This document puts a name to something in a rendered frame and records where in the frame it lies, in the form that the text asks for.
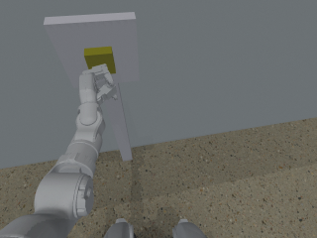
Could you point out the robot left forearm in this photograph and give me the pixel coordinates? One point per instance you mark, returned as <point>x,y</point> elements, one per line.
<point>84,148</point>

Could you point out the right robot thigh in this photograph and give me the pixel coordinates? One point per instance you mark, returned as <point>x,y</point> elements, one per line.
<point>187,230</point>

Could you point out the panel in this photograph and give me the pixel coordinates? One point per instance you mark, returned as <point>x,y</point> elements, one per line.
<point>70,35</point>

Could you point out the button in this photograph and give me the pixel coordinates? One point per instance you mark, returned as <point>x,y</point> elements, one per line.
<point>98,56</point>

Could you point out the robot left hand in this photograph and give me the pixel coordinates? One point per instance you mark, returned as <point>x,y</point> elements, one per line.
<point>88,88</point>

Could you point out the robot left shin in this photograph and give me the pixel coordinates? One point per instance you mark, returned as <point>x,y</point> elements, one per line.
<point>120,220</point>

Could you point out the robot left upper arm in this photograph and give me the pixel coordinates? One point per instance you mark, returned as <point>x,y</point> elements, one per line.
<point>62,199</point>

